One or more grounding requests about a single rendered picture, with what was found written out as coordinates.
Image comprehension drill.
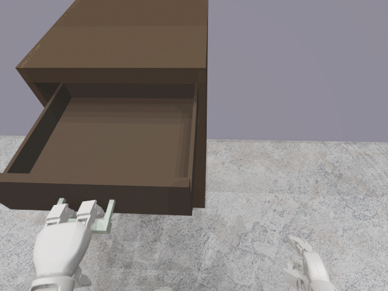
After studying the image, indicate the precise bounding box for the drawer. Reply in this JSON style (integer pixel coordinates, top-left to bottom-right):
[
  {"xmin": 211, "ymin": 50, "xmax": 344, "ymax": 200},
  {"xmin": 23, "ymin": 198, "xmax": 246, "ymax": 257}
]
[{"xmin": 0, "ymin": 82, "xmax": 199, "ymax": 216}]

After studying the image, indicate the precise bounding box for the robot right hand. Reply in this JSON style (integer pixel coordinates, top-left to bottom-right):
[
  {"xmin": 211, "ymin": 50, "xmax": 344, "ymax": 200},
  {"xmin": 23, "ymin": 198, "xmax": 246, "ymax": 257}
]
[{"xmin": 284, "ymin": 236, "xmax": 331, "ymax": 291}]

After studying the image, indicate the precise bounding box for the robot left hand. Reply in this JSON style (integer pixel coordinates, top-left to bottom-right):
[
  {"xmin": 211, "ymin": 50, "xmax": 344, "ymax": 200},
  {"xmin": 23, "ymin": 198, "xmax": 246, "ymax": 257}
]
[{"xmin": 33, "ymin": 200, "xmax": 105, "ymax": 289}]

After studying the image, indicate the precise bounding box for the left robot forearm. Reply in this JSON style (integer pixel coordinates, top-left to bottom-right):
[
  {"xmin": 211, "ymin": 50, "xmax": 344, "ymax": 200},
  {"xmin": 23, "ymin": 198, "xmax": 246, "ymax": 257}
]
[{"xmin": 30, "ymin": 275, "xmax": 75, "ymax": 291}]

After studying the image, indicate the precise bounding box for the handle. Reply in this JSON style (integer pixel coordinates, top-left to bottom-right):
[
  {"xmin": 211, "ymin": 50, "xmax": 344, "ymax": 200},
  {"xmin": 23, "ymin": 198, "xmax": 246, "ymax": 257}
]
[{"xmin": 43, "ymin": 198, "xmax": 116, "ymax": 234}]

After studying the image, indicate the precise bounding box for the cabinet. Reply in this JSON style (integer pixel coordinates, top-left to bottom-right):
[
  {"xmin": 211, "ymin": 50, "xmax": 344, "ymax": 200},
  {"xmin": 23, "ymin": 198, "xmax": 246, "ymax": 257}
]
[{"xmin": 15, "ymin": 0, "xmax": 208, "ymax": 208}]

